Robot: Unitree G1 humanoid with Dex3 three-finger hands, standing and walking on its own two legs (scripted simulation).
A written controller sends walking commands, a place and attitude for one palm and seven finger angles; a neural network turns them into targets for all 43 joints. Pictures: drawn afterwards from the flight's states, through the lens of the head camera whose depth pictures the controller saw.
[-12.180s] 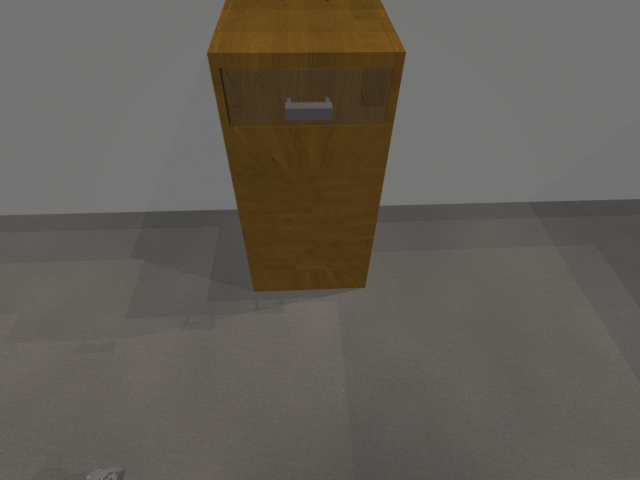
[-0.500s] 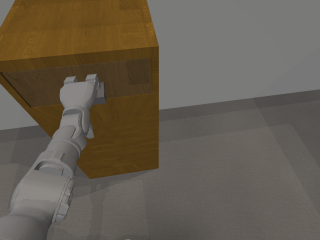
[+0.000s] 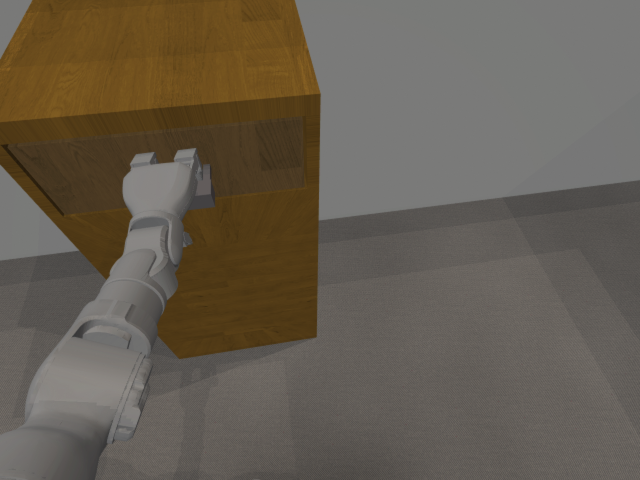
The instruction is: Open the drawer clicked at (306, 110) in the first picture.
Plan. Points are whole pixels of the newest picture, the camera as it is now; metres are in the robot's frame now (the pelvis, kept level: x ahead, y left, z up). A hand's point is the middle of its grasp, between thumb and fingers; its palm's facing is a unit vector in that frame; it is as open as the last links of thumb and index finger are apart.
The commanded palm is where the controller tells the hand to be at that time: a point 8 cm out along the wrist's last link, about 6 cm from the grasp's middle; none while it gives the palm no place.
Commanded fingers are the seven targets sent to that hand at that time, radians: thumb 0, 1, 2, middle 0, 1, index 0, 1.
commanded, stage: close the thumb around the handle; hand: left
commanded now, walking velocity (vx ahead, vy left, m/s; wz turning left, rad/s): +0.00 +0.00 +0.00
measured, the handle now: (175, 185) +0.52 +0.19 +0.05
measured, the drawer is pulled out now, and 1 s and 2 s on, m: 0.00 0.02 0.17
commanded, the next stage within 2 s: pull the drawer open in 0.36 s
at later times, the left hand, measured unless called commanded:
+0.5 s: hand (177, 220) +0.47 +0.18 +0.03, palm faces -0.02 -0.03 -1.00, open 6.1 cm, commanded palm +0.44 +0.19 +0.08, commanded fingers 0.00 0.90 0.90 -0.40 -1.35 -0.40 -1.35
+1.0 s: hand (177, 231) +0.45 +0.18 +0.03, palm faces -0.01 -0.07 -1.00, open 6.0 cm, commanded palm +0.43 +0.20 +0.08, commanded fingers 0.00 0.90 0.90 -0.40 -1.35 -0.40 -1.35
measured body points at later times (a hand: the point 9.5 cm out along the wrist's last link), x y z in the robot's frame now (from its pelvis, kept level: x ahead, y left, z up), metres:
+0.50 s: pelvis +0.01 +0.00 +0.00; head +0.08 -0.01 +0.44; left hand +0.46 +0.18 +0.08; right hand +0.04 -0.27 -0.13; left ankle +0.01 +0.10 -0.71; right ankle -0.03 -0.11 -0.71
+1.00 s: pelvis +0.03 -0.01 +0.01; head +0.09 -0.02 +0.46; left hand +0.44 +0.18 +0.08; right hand +0.10 -0.27 -0.13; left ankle +0.01 +0.10 -0.71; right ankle -0.03 -0.11 -0.71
